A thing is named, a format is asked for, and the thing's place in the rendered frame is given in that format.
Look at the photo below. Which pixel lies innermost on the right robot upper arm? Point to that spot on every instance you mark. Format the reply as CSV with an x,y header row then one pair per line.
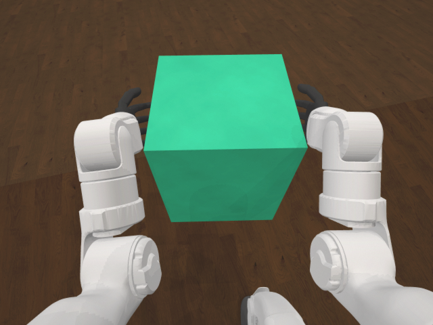
x,y
357,267

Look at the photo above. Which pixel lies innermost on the left robot forearm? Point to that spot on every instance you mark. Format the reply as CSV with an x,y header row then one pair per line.
x,y
104,150

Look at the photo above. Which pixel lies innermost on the left robot upper arm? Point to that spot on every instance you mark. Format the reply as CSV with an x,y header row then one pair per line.
x,y
117,273

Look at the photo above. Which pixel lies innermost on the right robot hand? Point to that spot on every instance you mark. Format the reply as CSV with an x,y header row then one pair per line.
x,y
309,106

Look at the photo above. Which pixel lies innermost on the carton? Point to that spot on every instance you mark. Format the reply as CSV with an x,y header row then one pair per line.
x,y
224,138

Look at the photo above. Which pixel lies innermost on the right robot thigh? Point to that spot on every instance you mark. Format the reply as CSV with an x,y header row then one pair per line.
x,y
270,308

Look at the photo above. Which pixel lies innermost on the right robot forearm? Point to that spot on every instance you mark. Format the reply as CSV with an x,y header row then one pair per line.
x,y
351,146

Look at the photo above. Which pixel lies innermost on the left robot hand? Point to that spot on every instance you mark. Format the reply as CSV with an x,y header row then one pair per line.
x,y
126,100

